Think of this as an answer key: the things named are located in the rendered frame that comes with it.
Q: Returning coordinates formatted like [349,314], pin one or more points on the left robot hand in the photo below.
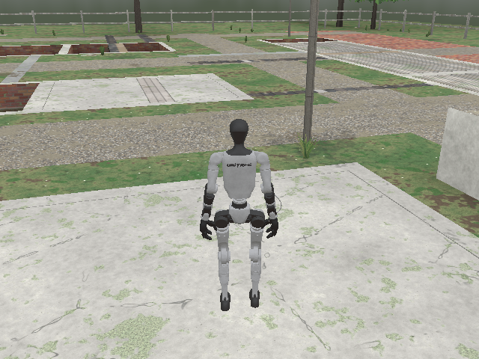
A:
[204,230]

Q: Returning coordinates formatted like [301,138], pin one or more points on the robot torso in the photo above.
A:
[239,174]

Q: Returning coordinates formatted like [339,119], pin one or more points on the right robot shin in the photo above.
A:
[255,274]

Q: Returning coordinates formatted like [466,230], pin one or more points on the right robot hand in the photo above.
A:
[273,228]

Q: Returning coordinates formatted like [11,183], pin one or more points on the robot right forearm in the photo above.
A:
[270,204]

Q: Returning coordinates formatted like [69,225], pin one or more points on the robot left upper arm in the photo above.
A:
[213,170]

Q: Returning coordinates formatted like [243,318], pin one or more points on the robot left forearm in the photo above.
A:
[207,205]

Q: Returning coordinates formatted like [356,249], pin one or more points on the robot right upper arm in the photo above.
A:
[265,172]

